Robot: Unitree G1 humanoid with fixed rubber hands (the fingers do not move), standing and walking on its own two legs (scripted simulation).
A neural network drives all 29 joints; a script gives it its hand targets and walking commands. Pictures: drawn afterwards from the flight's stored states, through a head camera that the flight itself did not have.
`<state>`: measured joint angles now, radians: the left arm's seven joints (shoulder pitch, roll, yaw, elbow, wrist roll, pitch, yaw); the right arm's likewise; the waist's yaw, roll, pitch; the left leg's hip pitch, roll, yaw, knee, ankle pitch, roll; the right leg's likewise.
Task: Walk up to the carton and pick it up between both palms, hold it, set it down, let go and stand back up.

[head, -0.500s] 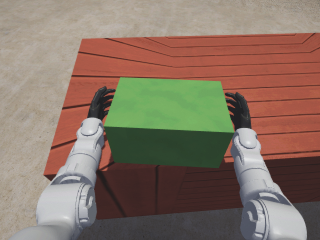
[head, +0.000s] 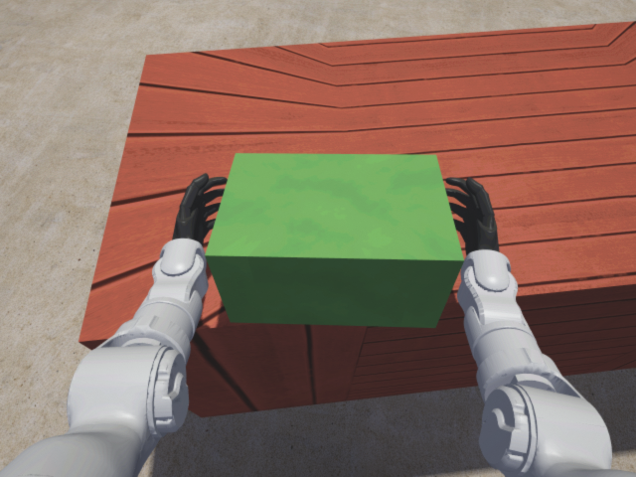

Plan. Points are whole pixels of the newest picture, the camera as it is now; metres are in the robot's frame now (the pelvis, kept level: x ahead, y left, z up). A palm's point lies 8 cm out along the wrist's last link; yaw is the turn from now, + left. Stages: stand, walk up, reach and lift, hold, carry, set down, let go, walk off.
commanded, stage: set down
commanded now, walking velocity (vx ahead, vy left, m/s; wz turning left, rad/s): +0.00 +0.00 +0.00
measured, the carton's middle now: (333, 238) +0.42 -0.03 +0.00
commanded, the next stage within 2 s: none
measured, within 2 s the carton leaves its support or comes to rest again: rests again in 0.72 s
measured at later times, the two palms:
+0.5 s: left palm (192, 238) +0.42 +0.16 +0.03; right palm (477, 248) +0.37 -0.21 +0.03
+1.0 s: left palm (193, 238) +0.42 +0.16 +0.02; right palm (477, 249) +0.37 -0.21 +0.03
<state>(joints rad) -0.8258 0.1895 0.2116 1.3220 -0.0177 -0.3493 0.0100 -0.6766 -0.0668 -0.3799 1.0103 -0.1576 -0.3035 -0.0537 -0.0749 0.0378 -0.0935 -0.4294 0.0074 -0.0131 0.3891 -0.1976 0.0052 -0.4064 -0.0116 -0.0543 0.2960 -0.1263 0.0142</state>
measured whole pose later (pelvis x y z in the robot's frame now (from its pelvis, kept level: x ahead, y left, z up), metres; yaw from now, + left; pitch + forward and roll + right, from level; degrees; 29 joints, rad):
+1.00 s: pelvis -0.02 +0.00 +0.00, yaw +0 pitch +16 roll +0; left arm -0.90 0.19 0.42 1.37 0.15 -0.46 -0.04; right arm -0.74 0.00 -0.63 1.03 -0.34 -0.40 -0.01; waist -0.08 -0.01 -0.07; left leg -0.50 0.00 0.01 0.37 -0.15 0.01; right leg -0.50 -0.03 -0.06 0.33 -0.11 0.01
